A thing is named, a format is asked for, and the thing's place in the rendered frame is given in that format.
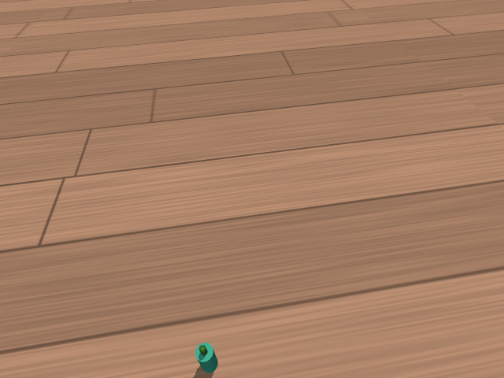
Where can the bottle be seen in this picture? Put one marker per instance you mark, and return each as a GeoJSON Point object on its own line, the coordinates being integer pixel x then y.
{"type": "Point", "coordinates": [206, 357]}

